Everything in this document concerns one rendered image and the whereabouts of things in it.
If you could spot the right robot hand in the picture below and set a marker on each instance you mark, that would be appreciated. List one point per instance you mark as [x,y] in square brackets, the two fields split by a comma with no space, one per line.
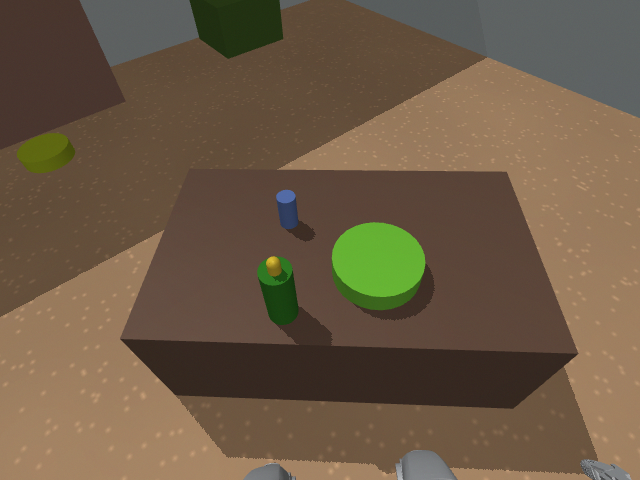
[601,471]

